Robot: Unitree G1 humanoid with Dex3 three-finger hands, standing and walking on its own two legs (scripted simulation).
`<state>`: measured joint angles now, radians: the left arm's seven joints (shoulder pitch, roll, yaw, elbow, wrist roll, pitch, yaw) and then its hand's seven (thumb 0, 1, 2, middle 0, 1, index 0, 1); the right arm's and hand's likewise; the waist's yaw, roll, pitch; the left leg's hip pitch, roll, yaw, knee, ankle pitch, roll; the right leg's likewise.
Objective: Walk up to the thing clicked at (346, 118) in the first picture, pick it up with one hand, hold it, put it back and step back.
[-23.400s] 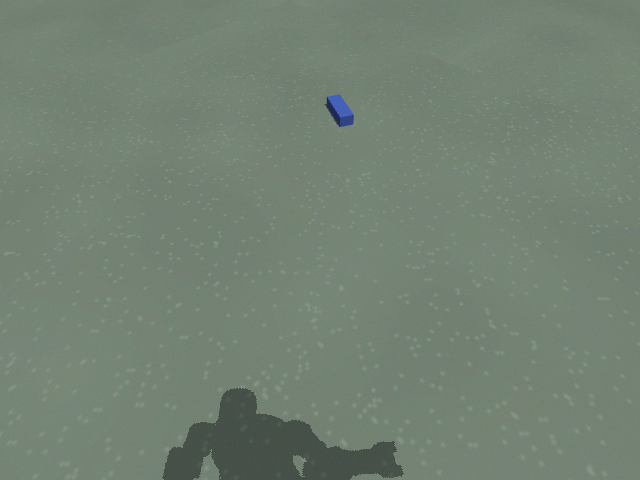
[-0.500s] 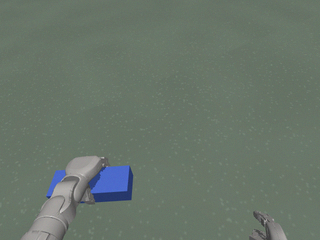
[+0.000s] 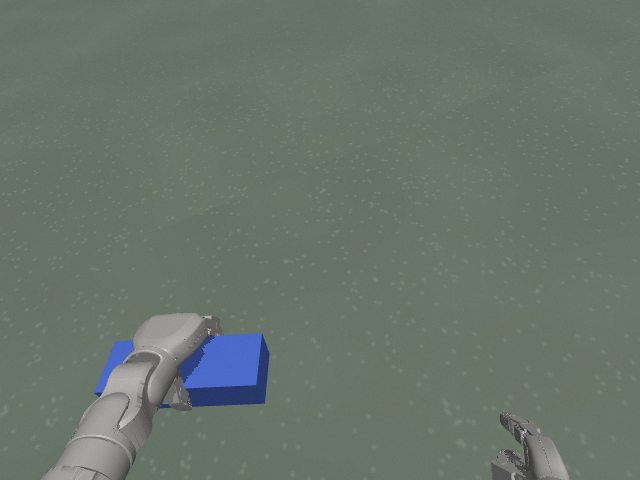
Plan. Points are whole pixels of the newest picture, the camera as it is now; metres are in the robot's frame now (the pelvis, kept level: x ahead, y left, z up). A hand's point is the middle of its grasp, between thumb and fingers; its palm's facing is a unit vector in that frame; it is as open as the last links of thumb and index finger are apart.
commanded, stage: hold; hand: left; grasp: from above
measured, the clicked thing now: (188, 371) +0.29 +0.22 -0.07
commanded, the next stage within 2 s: crouch in 0.30 s
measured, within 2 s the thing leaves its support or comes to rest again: neither
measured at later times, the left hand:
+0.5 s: hand (180, 363) +0.29 +0.22 -0.04, palm faces -0.46 -0.03 -0.89, open 10.6 cm
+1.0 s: hand (217, 374) +0.34 +0.23 -0.21, palm faces -0.42 +0.07 -0.91, open 10.6 cm
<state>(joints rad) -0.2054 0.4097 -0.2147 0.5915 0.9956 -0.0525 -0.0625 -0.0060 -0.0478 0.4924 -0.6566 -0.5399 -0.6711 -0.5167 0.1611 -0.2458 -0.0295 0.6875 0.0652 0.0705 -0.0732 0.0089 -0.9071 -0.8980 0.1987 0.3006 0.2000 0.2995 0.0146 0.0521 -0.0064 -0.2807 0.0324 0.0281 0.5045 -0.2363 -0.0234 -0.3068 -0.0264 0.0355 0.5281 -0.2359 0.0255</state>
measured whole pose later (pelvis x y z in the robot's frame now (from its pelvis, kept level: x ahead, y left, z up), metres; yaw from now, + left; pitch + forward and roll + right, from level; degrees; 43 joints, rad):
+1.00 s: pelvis -0.03 +0.00 -0.11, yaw +1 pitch +22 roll -1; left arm -0.62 0.40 -0.15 1.19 1.19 -0.08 0.34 -0.01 -0.10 0.54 -0.68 -0.55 -0.69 -0.53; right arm 0.24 -0.27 -0.08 0.73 -0.02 0.04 -0.03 0.00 -0.91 -0.90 0.20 0.30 0.20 0.30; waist -0.10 0.02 -0.15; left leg -1.14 0.04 -0.03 1.24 -0.48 -0.03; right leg -1.13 -0.02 0.01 1.22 -0.47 0.03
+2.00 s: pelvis -0.06 +0.00 -0.38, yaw -2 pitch +38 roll -5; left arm -1.02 0.63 0.01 1.42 1.24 -0.12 0.33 -0.01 -0.08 0.55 -0.63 -0.61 -0.64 -0.59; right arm 0.18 -0.25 0.00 0.73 -0.12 -0.03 0.09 0.00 -0.91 -0.90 0.20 0.30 0.20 0.30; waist -0.25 0.02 -0.10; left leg -2.19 0.01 -0.12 2.22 -0.69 -0.04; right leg -2.15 0.00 -0.01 2.16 -0.67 0.05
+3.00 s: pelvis -0.07 +0.01 -0.45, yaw -6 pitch +34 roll -9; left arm -1.11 0.79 0.06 1.58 1.32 -0.19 0.43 -0.01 -0.10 0.55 -0.62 -0.65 -0.63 -0.63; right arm 0.17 -0.29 0.13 0.70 -0.17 -0.06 0.13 0.00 -0.92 -0.90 0.20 0.30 0.20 0.30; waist -0.34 -0.03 0.02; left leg -2.36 -0.01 -0.19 2.45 -0.70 -0.05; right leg -2.30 0.02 -0.05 2.34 -0.66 0.06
